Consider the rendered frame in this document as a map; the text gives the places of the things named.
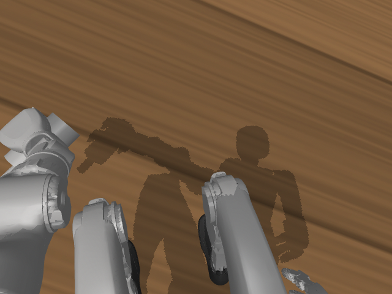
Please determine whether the left robot foot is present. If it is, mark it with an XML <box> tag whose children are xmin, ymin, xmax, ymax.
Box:
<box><xmin>128</xmin><ymin>240</ymin><xmax>141</xmax><ymax>294</ymax></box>

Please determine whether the right robot foot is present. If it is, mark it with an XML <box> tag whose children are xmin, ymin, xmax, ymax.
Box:
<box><xmin>198</xmin><ymin>214</ymin><xmax>228</xmax><ymax>285</ymax></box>

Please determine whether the bottle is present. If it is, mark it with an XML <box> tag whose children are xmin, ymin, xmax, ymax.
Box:
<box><xmin>2</xmin><ymin>113</ymin><xmax>80</xmax><ymax>176</ymax></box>

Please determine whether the right robot hand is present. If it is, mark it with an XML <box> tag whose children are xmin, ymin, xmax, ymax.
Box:
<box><xmin>281</xmin><ymin>268</ymin><xmax>328</xmax><ymax>294</ymax></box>

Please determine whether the left robot arm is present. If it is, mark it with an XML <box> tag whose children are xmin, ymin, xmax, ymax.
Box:
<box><xmin>0</xmin><ymin>131</ymin><xmax>75</xmax><ymax>294</ymax></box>

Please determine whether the left robot hand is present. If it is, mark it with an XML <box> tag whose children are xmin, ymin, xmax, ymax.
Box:
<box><xmin>0</xmin><ymin>107</ymin><xmax>51</xmax><ymax>153</ymax></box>

